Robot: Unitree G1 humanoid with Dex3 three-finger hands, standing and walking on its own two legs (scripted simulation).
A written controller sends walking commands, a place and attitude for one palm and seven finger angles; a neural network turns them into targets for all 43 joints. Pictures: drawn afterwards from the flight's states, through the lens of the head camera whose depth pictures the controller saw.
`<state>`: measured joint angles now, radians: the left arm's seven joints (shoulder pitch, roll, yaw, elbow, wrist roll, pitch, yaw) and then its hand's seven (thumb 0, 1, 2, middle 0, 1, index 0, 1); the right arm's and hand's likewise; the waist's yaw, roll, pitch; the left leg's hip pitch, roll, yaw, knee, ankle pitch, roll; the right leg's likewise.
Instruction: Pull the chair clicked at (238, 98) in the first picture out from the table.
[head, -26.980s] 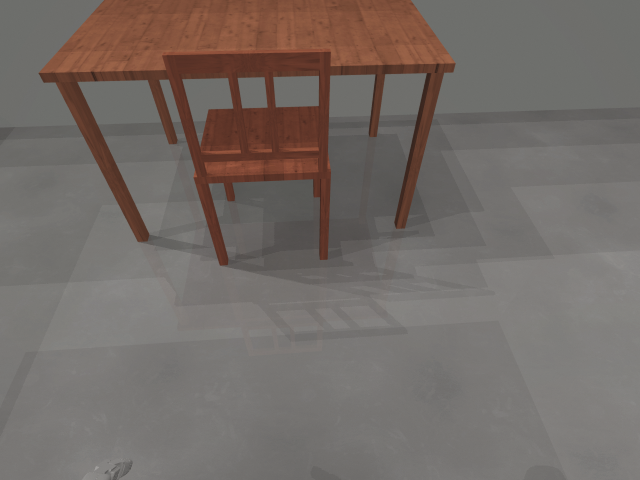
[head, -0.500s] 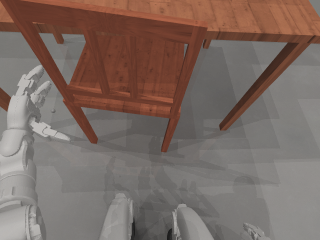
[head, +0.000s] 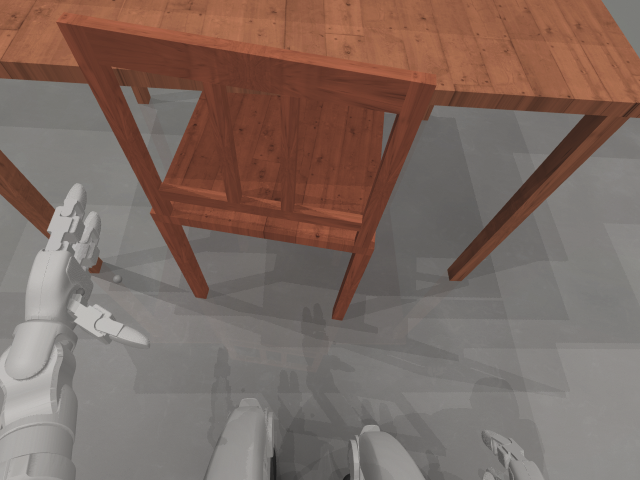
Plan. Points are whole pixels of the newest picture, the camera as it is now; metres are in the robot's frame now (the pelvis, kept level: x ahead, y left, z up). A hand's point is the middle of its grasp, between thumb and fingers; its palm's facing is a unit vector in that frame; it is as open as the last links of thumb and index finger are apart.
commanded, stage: draw the fingers out of the gap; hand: left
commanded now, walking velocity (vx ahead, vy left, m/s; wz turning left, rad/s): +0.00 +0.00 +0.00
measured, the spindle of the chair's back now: (226, 149) +0.56 +0.15 +0.01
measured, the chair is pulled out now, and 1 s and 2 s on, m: -0.05 -0.05 -0.05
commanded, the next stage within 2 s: aim the fingers beside a spindle in 0.40 s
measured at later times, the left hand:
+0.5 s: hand (106, 342) +0.27 +0.24 +0.01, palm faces +0.06 -0.99 -0.10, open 17.5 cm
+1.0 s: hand (112, 318) +0.29 +0.24 +0.02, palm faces +0.05 -1.00 -0.08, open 17.2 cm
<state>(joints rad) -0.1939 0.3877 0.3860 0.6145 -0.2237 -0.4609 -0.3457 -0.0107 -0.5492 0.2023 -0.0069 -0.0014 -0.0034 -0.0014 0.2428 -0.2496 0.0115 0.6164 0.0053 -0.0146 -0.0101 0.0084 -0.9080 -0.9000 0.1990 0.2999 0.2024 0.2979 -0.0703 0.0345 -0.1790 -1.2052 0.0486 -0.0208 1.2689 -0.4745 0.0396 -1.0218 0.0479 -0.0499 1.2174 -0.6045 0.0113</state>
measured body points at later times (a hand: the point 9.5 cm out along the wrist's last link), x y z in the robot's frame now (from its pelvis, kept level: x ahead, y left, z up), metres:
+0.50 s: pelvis +0.00 -0.01 +0.00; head +0.10 +0.02 +0.44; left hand +0.26 +0.30 +0.02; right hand +0.17 -0.25 -0.10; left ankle +0.06 +0.09 -0.62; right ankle -0.01 -0.14 -0.62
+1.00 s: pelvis +0.00 -0.02 -0.01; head +0.09 +0.01 +0.43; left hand +0.28 +0.29 +0.03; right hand +0.16 -0.26 -0.10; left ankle +0.06 +0.09 -0.62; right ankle -0.01 -0.14 -0.62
